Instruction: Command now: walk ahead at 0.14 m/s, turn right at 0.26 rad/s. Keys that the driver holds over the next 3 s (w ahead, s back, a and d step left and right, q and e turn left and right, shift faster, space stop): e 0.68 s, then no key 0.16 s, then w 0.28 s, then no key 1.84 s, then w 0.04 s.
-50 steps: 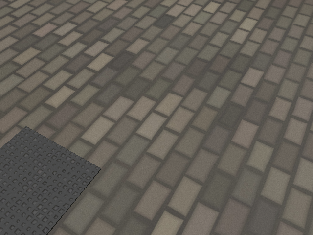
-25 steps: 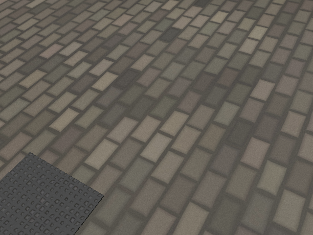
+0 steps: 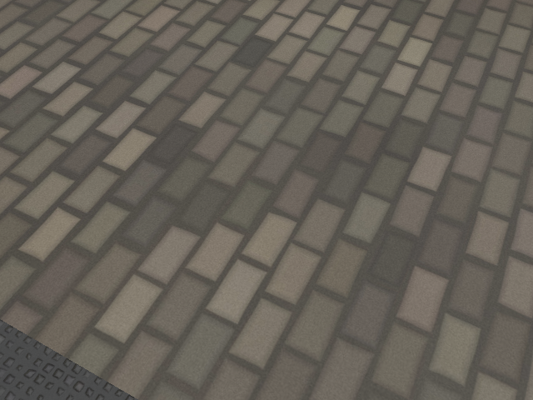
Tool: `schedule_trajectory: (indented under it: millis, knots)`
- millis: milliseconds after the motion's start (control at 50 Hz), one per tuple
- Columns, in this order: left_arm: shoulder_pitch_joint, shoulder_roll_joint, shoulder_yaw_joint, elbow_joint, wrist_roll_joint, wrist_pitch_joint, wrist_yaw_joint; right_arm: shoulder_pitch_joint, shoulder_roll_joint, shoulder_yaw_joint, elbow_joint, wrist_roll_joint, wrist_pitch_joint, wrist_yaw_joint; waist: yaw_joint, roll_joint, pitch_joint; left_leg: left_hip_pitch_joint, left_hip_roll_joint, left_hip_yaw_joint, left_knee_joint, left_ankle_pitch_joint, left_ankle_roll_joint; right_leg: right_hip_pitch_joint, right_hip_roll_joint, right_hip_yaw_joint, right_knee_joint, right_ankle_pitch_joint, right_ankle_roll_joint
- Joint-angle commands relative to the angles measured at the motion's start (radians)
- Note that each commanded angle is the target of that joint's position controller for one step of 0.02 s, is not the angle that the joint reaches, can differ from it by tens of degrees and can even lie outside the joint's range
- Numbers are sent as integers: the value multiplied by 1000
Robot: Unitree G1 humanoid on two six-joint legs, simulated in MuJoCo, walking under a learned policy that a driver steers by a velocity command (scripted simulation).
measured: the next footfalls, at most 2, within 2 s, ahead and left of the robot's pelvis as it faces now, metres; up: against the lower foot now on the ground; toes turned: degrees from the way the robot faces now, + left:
right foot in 0.30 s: +0.12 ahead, -0.15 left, +0.00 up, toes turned -11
left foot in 0.76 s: +0.20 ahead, +0.07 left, +0.00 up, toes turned -29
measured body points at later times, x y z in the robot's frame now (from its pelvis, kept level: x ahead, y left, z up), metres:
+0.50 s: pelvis +0.08 -0.05 +0.01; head +0.13 -0.09 +0.45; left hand +0.29 +0.20 -0.08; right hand +0.17 -0.37 -0.12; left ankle +0.10 +0.10 -0.66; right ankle +0.09 -0.14 -0.74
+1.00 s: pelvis +0.12 -0.02 +0.01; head +0.14 -0.01 +0.46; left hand +0.37 +0.17 -0.10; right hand +0.06 -0.31 -0.10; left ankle +0.16 +0.09 -0.74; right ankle +0.03 -0.14 -0.68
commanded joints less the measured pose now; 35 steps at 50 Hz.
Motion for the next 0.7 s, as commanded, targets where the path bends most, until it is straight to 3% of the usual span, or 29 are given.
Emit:
schedule_trajectory:
  millis: [20,120,200,240,280,300,320,340,360,380,400,420,460,560,700]
  knots:
    - [143,49,17,-39,10,28,15,-93,-143,-34,-44,-5,-21,-15,57,151,-142,-21,291,-105,-168,493,196,120,-41,1,-94,100,19]
    - [3,71,25,-115,4,40,-3,-71,-185,-47,-19,11,28,-57,3,117,-122,55,315,-75,-205,153,186,68,-60,-29,-242,216,8]
    - [-64,80,34,-171,5,46,-23,-42,-208,-56,-8,27,68,-63,-22,116,-108,165,356,-77,-141,132,171,38,-40,-68,-330,128,-8]
    - [-66,76,38,-191,3,47,-35,-41,-219,-61,-9,40,84,-66,-13,126,-119,216,367,-70,-69,195,142,66,-15,-98,-419,112,-30]
    - [-25,89,49,-190,6,42,-42,-21,-205,-60,1,56,95,-70,15,108,-137,202,322,-18,63,180,62,192,24,-116,-611,282,-75]
    - [15,167,76,-189,8,40,-30,29,-167,-52,8,39,93,-67,10,-18,-170,119,241,52,240,69,-17,326,-37,3,-686,573,-123]
    - [35,293,103,-209,19,43,-12,4,-111,-33,-40,-4,82,-56,-16,-305,-187,-197,79,109,533,-409,-116,513,-270,339,-665,1002,-287]
    - [80,239,86,-216,40,26,-20,-89,-134,-37,-61,-1,74,-54,58,-216,-265,-323,12,-67,732,-605,-127,551,-337,446,-691,1009,-418]
    - [64,213,80,-218,40,9,-26,-108,-162,-46,-64,26,74,-51,53,-110,-261,-354,40,-131,814,-554,-114,552,-290,367,-693,979,-393]
    - [10,197,79,-224,25,-1,-21,-94,-159,-48,-53,40,76,-55,24,-61,-238,-373,62,-148,808,-472,-106,537,-238,296,-682,911,-337]
    - [-31,172,72,-234,7,0,-17,-88,-166,-52,-43,34,80,-62,10,-27,-219,-377,77,-157,769,-414,-109,511,-209,263,-687,851,-298]
    - [-60,163,66,-243,0,6,-10,-90,-174,-57,-43,29,84,-67,-8,-41,-210,-338,80,-160,742,-367,-115,467,-189,243,-698,819,-284]
    - [-68,167,66,-255,9,15,-4,-75,-156,-54,-40,33,86,-66,-22,-67,-215,-282,53,-149,686,-311,-131,431,-158,226,-709,813,-283]
    - [-63,191,78,-270,7,32,10,-97,-136,-46,-44,36,87,-64,0,-90,-209,-202,28,-163,459,-261,-160,398,-137,264,-707,679,-280]
    - [-110,182,73,-288,6,50,3,-55,-160,-55,-44,42,69,-43,-4,-136,-192,-61,9,-167,216,-240,-131,350,-108,386,-672,552,-249]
